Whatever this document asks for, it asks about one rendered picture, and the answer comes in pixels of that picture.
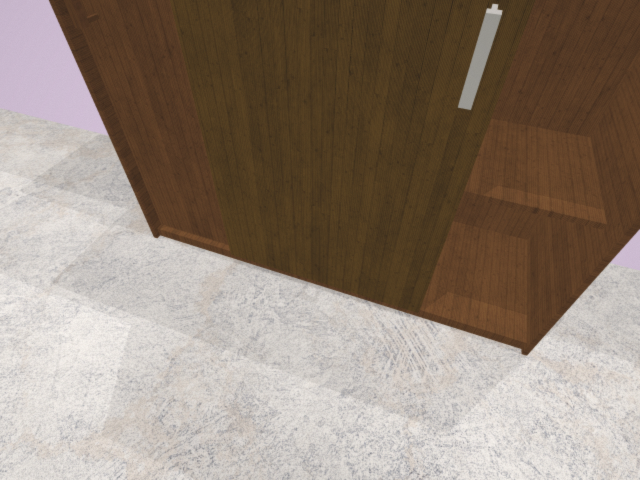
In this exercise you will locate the wardrobe door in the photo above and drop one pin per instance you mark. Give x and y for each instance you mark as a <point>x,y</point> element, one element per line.
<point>332,129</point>
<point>136,48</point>

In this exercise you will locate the handle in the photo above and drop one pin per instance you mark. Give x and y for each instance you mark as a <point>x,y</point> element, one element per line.
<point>480,56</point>
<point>77,14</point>

